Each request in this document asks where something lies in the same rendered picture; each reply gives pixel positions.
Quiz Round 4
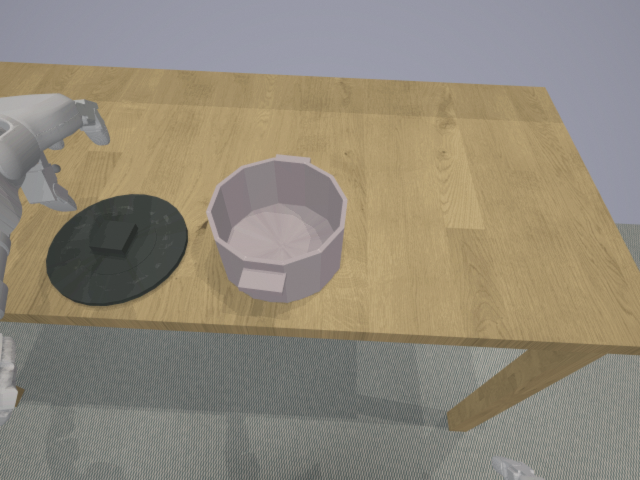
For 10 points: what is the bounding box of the knob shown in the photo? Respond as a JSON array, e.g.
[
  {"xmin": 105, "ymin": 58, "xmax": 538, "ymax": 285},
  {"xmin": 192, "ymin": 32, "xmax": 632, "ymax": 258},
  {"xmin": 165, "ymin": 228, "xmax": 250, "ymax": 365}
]
[{"xmin": 89, "ymin": 220, "xmax": 138, "ymax": 255}]

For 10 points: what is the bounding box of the table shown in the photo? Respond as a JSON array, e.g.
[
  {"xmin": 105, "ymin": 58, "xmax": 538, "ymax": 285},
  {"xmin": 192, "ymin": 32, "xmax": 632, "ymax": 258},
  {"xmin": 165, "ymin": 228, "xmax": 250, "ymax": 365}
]
[{"xmin": 0, "ymin": 62, "xmax": 640, "ymax": 432}]

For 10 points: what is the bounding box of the right robot hand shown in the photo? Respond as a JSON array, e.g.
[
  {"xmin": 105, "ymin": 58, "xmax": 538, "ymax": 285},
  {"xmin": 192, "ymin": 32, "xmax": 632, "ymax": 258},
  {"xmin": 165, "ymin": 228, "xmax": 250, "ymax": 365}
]
[{"xmin": 492, "ymin": 456, "xmax": 545, "ymax": 480}]

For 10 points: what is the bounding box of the left robot hand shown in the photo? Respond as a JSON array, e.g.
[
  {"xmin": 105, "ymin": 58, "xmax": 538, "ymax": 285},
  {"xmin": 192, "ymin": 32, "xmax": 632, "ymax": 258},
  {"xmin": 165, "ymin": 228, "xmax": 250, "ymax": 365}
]
[{"xmin": 0, "ymin": 93, "xmax": 110, "ymax": 212}]

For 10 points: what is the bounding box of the pot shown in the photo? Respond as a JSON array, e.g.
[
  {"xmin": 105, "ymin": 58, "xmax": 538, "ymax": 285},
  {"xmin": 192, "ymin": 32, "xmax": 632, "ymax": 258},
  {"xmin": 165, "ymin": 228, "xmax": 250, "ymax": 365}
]
[{"xmin": 206, "ymin": 154, "xmax": 348, "ymax": 303}]

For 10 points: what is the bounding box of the left robot forearm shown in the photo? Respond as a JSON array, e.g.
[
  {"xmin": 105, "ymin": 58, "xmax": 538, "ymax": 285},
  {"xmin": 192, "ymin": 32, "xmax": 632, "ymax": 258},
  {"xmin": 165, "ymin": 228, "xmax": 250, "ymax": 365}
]
[{"xmin": 0, "ymin": 114, "xmax": 40, "ymax": 320}]

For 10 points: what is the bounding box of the lid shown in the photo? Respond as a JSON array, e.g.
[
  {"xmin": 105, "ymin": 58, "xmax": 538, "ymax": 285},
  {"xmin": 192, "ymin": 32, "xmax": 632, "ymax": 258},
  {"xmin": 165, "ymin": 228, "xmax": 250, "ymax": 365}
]
[{"xmin": 46, "ymin": 194, "xmax": 188, "ymax": 306}]

